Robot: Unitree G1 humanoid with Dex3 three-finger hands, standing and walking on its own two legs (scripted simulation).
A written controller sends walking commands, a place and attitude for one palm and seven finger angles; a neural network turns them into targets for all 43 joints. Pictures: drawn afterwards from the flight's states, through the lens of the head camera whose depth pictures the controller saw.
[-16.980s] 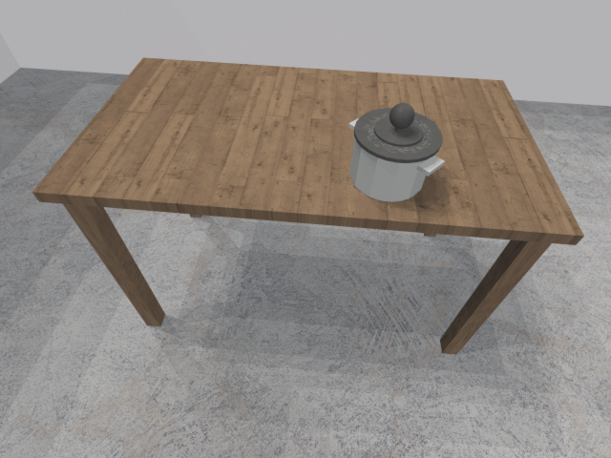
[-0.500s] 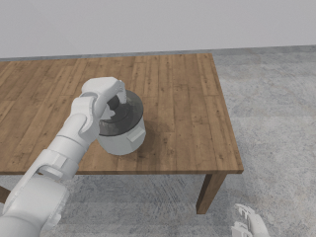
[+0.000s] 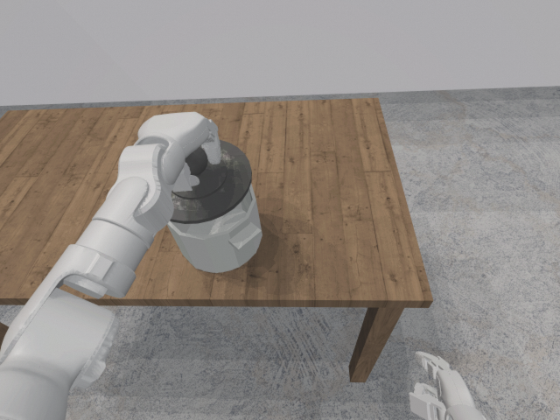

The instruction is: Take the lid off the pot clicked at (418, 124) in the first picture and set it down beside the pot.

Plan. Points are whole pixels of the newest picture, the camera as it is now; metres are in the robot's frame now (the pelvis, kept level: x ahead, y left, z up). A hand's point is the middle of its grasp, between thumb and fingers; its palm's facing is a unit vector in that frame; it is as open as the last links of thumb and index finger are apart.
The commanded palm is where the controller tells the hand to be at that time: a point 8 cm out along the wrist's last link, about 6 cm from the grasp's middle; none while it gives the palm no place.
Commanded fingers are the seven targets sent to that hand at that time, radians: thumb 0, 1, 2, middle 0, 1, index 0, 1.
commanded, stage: lift the lid straight up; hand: left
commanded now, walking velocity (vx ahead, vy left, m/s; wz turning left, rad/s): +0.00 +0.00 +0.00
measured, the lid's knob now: (191, 160) +0.46 +0.16 +0.13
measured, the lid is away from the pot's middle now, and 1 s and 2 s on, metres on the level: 0.01 0.01 0.09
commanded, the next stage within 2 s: move the lid sideways beside the pot in 1.16 s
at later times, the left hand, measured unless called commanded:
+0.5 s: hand (180, 145) +0.43 +0.16 +0.18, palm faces -0.22 -0.06 -0.97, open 7.2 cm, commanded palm +0.41 +0.16 +0.26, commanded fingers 0.00 0.66 1.01 -0.83 -1.01 -0.88 -1.02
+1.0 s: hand (170, 118) +0.44 +0.16 +0.22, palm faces -0.18 -0.06 -0.98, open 7.2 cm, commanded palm +0.41 +0.17 +0.29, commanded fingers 0.00 0.66 1.01 -0.83 -1.01 -0.88 -1.02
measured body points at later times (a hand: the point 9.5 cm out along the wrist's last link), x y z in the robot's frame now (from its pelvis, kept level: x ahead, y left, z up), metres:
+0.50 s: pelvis +0.00 +0.00 +0.00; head +0.02 -0.03 +0.45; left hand +0.44 +0.16 +0.24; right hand +0.18 -0.23 -0.12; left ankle +0.00 +0.11 -0.74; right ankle -0.02 -0.14 -0.74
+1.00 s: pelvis +0.00 +0.01 +0.00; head +0.02 -0.03 +0.45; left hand +0.44 +0.16 +0.28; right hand +0.19 -0.23 -0.11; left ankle +0.00 +0.11 -0.74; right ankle -0.02 -0.14 -0.74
